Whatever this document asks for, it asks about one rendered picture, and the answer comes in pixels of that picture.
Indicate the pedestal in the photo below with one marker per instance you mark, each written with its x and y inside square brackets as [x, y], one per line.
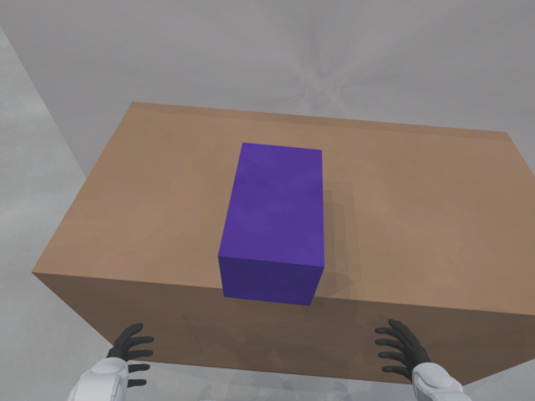
[427, 225]

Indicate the right robot hand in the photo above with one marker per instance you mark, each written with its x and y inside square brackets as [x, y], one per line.
[412, 354]

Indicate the robot right forearm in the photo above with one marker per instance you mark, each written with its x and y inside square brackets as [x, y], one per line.
[431, 382]

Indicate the robot left forearm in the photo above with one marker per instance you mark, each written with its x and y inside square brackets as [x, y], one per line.
[107, 380]

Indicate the left robot hand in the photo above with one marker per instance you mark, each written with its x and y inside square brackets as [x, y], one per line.
[120, 350]

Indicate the carton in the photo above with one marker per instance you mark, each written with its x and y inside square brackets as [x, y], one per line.
[272, 246]

